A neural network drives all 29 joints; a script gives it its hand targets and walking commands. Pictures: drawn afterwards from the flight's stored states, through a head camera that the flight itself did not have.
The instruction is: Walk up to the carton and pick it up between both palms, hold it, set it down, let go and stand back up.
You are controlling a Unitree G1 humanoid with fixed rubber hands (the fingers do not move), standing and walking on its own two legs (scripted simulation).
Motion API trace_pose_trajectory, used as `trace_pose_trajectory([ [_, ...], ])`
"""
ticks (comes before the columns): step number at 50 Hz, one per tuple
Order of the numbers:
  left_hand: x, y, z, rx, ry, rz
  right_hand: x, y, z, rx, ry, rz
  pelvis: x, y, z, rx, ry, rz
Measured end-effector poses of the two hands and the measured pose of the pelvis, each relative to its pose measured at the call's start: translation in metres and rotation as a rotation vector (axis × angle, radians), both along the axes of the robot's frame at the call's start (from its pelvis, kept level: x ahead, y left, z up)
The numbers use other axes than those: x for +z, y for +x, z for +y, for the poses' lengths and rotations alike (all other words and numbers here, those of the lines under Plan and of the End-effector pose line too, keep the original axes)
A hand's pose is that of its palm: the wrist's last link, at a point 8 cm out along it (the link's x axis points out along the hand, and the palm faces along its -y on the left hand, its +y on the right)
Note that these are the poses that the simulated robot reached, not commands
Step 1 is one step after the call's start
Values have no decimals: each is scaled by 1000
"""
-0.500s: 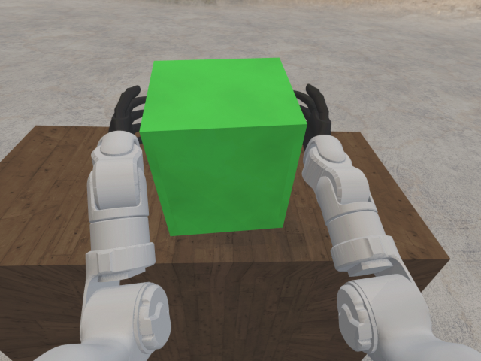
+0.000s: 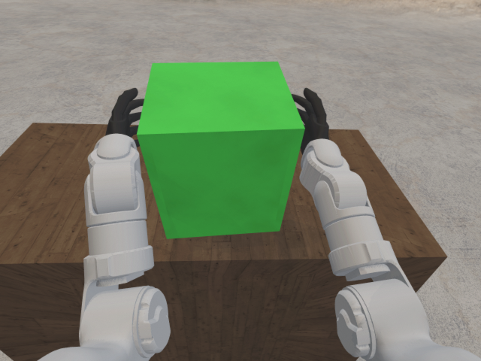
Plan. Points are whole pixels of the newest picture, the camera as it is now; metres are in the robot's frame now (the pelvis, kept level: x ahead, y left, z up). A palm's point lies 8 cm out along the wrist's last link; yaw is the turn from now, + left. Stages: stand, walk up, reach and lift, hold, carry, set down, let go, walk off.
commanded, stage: hold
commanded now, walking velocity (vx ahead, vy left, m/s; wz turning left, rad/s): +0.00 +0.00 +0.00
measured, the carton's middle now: (220, 153) +0.39 +0.01 +0.19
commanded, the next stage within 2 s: none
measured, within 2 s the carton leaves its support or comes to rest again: neither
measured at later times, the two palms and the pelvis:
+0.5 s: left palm (122, 140) +0.36 +0.16 +0.23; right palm (311, 137) +0.37 -0.13 +0.23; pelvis +0.00 +0.00 +0.00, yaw +0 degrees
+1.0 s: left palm (120, 140) +0.36 +0.16 +0.23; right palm (311, 137) +0.37 -0.13 +0.23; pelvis +0.00 +0.00 +0.00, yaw +0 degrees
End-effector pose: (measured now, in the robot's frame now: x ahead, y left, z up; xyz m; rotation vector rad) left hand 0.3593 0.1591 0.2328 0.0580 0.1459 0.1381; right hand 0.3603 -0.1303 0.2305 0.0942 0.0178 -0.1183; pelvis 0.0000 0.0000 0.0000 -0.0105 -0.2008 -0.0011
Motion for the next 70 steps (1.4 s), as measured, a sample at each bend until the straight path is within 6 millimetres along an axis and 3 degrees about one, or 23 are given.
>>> trace_pose_trajectory([
  [23, -2, 6, 2, 3, -4, 20, 1, 8, 2, 5, -12, 19, 1, 0, -2, 2, 0, 17],
  [56, 4, 0, 0, -5, 3, -19, 9, 1, 0, -3, 1, -19, 0, 2, -1, 6, -2, 6],
  [70, -1, 4, 4, 0, -2, 4, 1, 5, 4, -1, 0, 3, 0, 1, -1, 5, 1, 9],
])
